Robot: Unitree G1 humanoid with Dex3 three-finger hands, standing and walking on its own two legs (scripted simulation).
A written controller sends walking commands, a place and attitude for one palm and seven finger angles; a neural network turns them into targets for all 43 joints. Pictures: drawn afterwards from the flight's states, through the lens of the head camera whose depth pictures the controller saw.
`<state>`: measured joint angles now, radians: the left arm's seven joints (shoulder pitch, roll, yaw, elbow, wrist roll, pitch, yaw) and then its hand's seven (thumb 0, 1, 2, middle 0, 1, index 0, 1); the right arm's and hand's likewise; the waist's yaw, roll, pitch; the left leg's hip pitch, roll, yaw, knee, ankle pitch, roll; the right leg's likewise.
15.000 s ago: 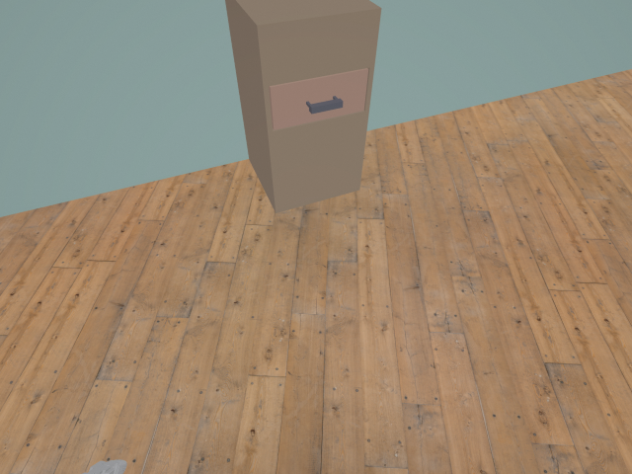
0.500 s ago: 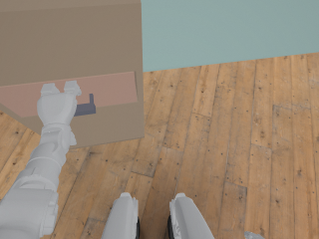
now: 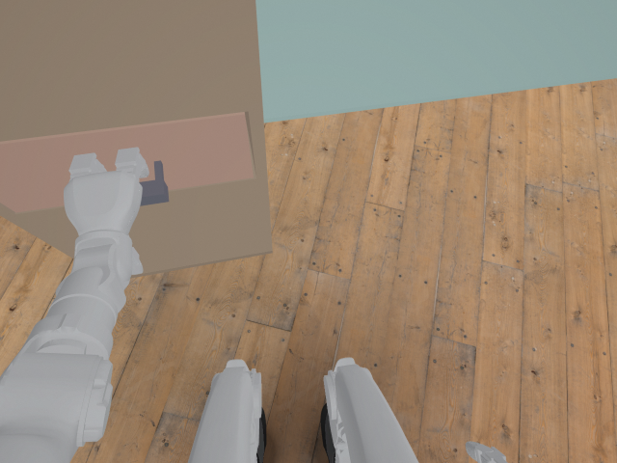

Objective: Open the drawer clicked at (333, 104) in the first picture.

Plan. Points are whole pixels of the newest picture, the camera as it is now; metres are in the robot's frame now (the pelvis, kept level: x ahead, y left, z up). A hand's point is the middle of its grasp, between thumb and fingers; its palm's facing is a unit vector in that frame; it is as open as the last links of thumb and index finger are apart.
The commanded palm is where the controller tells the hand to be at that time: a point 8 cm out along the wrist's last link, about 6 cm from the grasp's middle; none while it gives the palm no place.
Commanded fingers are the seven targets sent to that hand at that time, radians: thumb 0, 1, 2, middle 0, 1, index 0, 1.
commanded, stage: lower the fingers behind the handle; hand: left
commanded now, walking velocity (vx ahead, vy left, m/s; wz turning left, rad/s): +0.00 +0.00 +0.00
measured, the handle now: (120, 184) +0.50 +0.26 -0.08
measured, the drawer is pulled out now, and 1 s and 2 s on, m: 0.00 0.00 0.02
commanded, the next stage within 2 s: close the thumb around the handle in 0.74 s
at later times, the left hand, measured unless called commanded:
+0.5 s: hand (125, 222) +0.45 +0.26 -0.10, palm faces -0.02 -0.02 -1.00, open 13.8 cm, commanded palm +0.44 +0.23 -0.04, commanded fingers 0.00 -0.50 0.30 -0.30 -1.20 -0.30 -1.20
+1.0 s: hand (128, 222) +0.45 +0.25 -0.10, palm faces -0.02 -0.03 -1.00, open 13.2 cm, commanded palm +0.43 +0.23 -0.04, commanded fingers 0.00 0.00 0.52 -0.34 -1.25 -0.34 -1.25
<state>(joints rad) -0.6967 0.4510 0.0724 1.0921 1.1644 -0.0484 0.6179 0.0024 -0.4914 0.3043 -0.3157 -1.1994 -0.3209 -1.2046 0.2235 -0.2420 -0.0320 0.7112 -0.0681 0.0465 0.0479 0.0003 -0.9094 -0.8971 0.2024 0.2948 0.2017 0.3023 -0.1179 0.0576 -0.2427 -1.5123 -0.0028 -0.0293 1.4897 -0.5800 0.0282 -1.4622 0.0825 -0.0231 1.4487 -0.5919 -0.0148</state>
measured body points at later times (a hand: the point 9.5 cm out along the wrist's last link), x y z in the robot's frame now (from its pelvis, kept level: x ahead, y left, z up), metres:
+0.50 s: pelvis +0.00 +0.00 -0.03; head +0.18 +0.01 +0.39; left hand +0.45 +0.25 -0.05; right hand +0.08 -0.27 -0.17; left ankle +0.04 +0.10 -0.57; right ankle +0.03 -0.11 -0.57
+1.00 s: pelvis +0.00 +0.00 -0.02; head +0.18 +0.01 +0.39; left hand +0.45 +0.25 -0.04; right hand +0.06 -0.27 -0.16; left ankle +0.04 +0.10 -0.57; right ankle +0.03 -0.11 -0.57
